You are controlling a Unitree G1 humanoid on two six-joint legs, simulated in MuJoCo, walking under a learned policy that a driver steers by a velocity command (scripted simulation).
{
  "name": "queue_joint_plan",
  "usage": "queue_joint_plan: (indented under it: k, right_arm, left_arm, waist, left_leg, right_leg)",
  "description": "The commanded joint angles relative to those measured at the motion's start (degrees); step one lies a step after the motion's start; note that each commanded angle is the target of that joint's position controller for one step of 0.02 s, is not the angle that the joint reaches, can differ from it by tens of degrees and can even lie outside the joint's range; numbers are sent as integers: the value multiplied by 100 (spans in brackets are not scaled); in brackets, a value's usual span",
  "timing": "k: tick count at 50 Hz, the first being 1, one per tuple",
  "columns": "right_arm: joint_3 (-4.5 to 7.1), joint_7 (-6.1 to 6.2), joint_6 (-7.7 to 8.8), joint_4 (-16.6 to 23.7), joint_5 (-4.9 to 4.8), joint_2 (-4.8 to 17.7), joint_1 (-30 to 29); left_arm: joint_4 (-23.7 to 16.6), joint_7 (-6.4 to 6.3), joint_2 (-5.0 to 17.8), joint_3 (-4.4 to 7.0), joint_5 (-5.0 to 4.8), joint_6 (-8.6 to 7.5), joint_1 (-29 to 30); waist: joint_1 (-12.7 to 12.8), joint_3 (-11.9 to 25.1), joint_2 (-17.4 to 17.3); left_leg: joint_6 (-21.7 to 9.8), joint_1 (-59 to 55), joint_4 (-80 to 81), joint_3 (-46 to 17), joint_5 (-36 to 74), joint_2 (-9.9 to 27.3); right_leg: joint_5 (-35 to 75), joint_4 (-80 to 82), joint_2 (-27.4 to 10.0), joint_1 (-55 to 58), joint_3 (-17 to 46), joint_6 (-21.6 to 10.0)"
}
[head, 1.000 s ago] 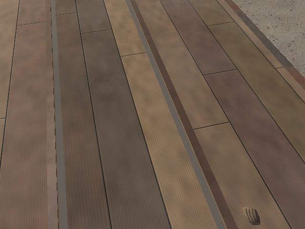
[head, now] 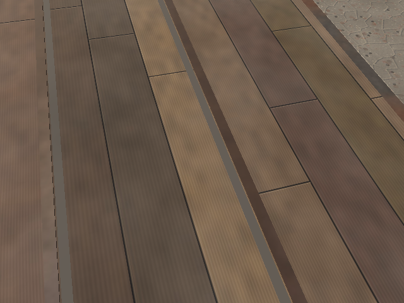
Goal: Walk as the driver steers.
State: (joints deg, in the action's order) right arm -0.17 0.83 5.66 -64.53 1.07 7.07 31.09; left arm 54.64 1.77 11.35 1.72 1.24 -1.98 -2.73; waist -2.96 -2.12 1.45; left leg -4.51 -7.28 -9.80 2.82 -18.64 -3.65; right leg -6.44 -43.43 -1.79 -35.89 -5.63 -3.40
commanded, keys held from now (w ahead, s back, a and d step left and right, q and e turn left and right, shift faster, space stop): w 0.54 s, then w+q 0.46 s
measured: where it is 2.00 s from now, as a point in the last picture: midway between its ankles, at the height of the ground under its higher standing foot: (171, 188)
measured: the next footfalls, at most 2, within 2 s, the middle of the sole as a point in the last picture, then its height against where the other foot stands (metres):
right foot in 0.12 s outside the picture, level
left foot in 0.66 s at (170, 276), level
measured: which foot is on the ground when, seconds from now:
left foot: down 0.00-0.12, up 0.14-0.64, down 0.66-1.00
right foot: up 0.00-0.10, down 0.12-0.68, up 0.70-1.00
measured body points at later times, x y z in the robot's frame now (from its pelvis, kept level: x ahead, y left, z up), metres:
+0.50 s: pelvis +0.29 -0.02 +0.01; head +0.32 -0.02 +0.46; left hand +0.20 +0.21 -0.14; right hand +0.44 -0.24 -0.13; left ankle +0.45 +0.13 -0.68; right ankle +0.20 -0.07 -0.74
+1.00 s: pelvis +0.57 +0.03 +0.01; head +0.60 +0.05 +0.46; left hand +0.70 +0.29 -0.11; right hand +0.57 -0.23 -0.12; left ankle +0.52 +0.08 -0.74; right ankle +0.74 -0.12 -0.67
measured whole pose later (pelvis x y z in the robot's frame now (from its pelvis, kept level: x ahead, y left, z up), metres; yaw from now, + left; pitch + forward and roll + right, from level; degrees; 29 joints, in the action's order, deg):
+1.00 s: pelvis +0.57 +0.03 +0.01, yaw +11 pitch +1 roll +0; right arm 3.7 -0.3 3.8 -57.4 0.2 11.8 24.6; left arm 48.0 0.9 12.8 2.5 2.3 -2.5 -3.5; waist -3.7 -2.3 1.8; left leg -7.0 4.4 -15.4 -4.1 -11.4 -7.7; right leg -5.1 -47.5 -6.1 -37.6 2.3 1.8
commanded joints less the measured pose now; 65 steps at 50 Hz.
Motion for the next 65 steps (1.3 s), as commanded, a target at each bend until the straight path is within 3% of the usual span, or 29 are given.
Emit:
queue_joint_plan:
  k: [1,3,5,6,7,8,9,10,12,16,22,27,30,32,33,34,35,37,39,42,45,55,59,60,61,62,63,64,65]
  right_arm:
    - [119,54,72,68,5,865,300]
    - [159,79,92,88,1,1004,112]
    - [204,72,45,147,-29,1128,-153]
    - [162,29,37,271,-55,957,-136]
    - [55,-52,1,369,-165,186,574]
    - [223,-54,-39,392,-85,824,148]
    - [265,-68,-26,652,-38,920,-503]
    - [275,-85,3,730,-6,885,-820]
    - [274,-128,-115,684,97,652,-703]
    - [288,-219,-311,872,130,547,-1090]
    - [236,-273,-319,1453,27,571,-2744]
    - [206,-250,-270,1721,1,621,-3470]
    - [267,-204,-206,1659,11,745,-3081]
    - [396,-140,-146,1230,35,919,-1778]
    - [501,-98,-114,959,123,1140,-906]
    - [673,-57,-130,867,219,1721,-143]
    - [711,-139,-230,837,67,1807,-365]
    - [594,-195,-241,1029,-71,1307,-1417]
    - [480,-143,-180,1006,-58,953,-1609]
    - [495,-99,-67,950,-86,1111,-1307]
    - [529,-86,-84,966,-99,1282,-978]
    - [572,-12,-189,1111,4,1400,-83]
    - [660,3,-156,1374,7,1662,-658]
    - [655,-57,-110,1430,-47,1622,-762]
    - [550,-85,-66,1672,-117,1208,-703]
    - [500,-66,-114,1809,-308,882,57]
    - [551,1,-236,1618,-101,1337,-12]
    - [561,-30,-282,1621,-23,1336,-440]
    - [556,-54,-315,1658,-6,1222,-683]
  left_arm:
    - [-503,-34,181,-22,-42,-64,599]
    - [-363,-112,404,72,-41,-105,-48]
    - [147,-196,649,237,-28,-192,-1657]
    - [323,-250,1029,365,113,-217,-2469]
    - [284,-221,1475,460,238,-201,-2588]
    - [279,-152,1262,454,-24,-143,-2216]
    - [156,-145,928,356,-93,-161,-1506]
    - [116,-119,565,266,-76,-226,-1192]
    - [281,-165,200,137,-37,-341,-1269]
    - [501,-207,442,131,-53,-481,-1836]
    - [570,-201,446,57,-75,-457,-2493]
    - [719,-271,516,42,-10,-427,-2963]
    - [709,-330,644,80,35,-428,-2722]
    - [697,-354,745,119,46,-384,-2560]
    - [621,-354,731,110,7,-378,-2483]
    - [391,-293,379,33,-157,-395,-2679]
    - [338,-215,473,115,-151,-416,-2846]
    - [-17,-181,613,148,-13,-484,-1772]
    - [-144,-175,518,165,67,-426,-1593]
    - [-280,-138,368,149,154,-193,-1570]
    - [-647,-120,440,154,137,-101,-771]
    - [-1568,-46,542,55,18,-161,1087]
    - [-1336,-140,908,174,-29,-301,-178]
    - [-1160,-214,1117,254,27,-381,-969]
    - [-1142,-321,1569,350,179,-405,-1927]
    - [-1188,-299,1969,437,254,-314,-1688]
    - [-1278,-271,1430,376,149,-237,-1301]
    - [-1363,-260,897,237,79,-242,-930]
    - [-1325,-243,699,170,77,-270,-837]
  waist:
    - [135,-601,-811]
    - [489,-197,-852]
    - [1199,593,-778]
    - [1432,1108,-370]
    - [882,1694,865]
    - [945,1523,194]
    - [673,481,124]
    - [547,32,-170]
    - [162,-150,-198]
    - [37,-263,8]
    - [439,-425,138]
    - [664,-422,253]
    - [350,-192,341]
    - [-213,448,298]
    - [-571,875,200]
    - [-627,1544,-726]
    - [-318,1832,-1253]
    - [-5,410,-276]
    - [377,-32,-46]
    - [524,81,-223]
    - [360,-121,-351]
    - [-280,-105,-627]
    - [404,368,-645]
    - [798,854,-326]
    - [1064,1819,346]
    - [514,2173,1715]
    - [345,1495,817]
    - [315,724,114]
    - [266,396,-121]
  left_leg:
    - [-367,614,-102,-408,5028,1399]
    - [-301,355,-925,-310,6432,1480]
    - [-247,589,-2815,-198,6159,1384]
    - [-228,1600,-4368,-73,4298,1138]
    - [-49,3579,-6691,26,-953,58]
    - [-160,4220,-7216,-629,-829,87]
    - [-207,4542,-6977,-619,-212,453]
    - [-211,4333,-6634,-596,150,634]
    - [-97,3649,-6097,-595,294,847]
    - [112,3895,-5385,-324,578,963]
    - [297,4325,-3507,133,1773,873]
    - [115,4352,-2550,300,1777,613]
    - [-223,3658,-2223,430,1143,304]
    - [-499,2284,-1818,518,1051,-61]
    - [-712,994,-1719,72,1127,291]
    - [-1333,-573,-1606,-2158,751,1786]
    - [-1969,-1074,-734,-4517,932,2546]
    - [-1592,347,-406,-3202,615,2107]
    - [-1202,1412,-192,-2388,1603,1582]
    - [-1152,1798,-139,-1889,2350,1265]
    - [-1084,1890,46,-1813,2163,1102]
    - [-820,570,-650,-2206,3239,1111]
    - [-403,1045,-1773,-2258,4251,939]
    - [-272,1474,-2868,-1993,3965,580]
    - [-189,2255,-4463,-1557,2083,237]
    - [-67,3905,-5732,-993,-1493,-519]
    - [-74,4331,-6316,-947,-1091,36]
    - [1,4262,-6252,-872,-592,209]
    - [98,4100,-6068,-810,-401,341]
  right_leg:
    - [140,780,354,539,-374,-195]
    - [-70,916,596,1347,-359,-434]
    - [101,1516,605,3031,-157,-677]
    - [-818,1673,-377,4266,922,-906]
    - [-1077,2092,-2183,5589,3952,-1781]
    - [-2164,2897,-2045,5142,4737,-1893]
    - [-2410,3146,-1884,4218,3781,-1643]
    - [-1710,3365,-1637,3428,3169,-1450]
    - [-464,3494,-1175,2562,2171,-1113]
    - [622,3647,-907,2470,1374,-1003]
    - [1885,3652,-613,2985,794,-677]
    - [2669,3350,-858,4039,758,-700]
    - [4257,2687,-1021,4444,421,-629]
    - [4960,1138,-949,4391,153,-481]
    - [3961,-63,-829,3537,13,-376]
    - [1448,-2191,-199,1768,-321,-134]
    - [-2213,-3561,661,353,292,-53]
    - [-1254,-3346,-35,-285,796,-122]
    - [-958,-2541,-312,237,818,4]
    - [-924,-1978,-317,528,689,260]
    - [-341,-1223,-350,102,562,485]
    - [355,709,48,-251,591,495]
    - [-139,1603,388,2001,570,198]
    - [-10,1861,91,3183,778,22]
    - [-1022,1900,-1366,4547,2153,-231]
    - [-1201,2625,-2532,5359,4716,-851]
    - [-1240,2609,-2420,4639,4686,-909]
    - [-146,2583,-2116,3829,3565,-809]
    - [1323,2584,-1837,3325,2609,-714]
